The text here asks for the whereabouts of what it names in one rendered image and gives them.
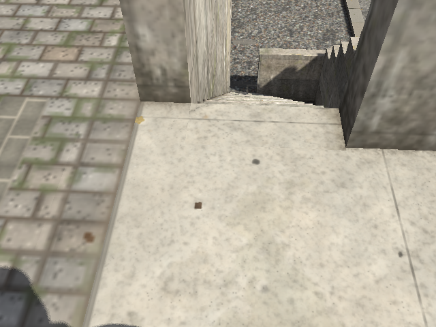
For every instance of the stairs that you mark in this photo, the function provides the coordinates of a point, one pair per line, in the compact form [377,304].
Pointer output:
[254,99]

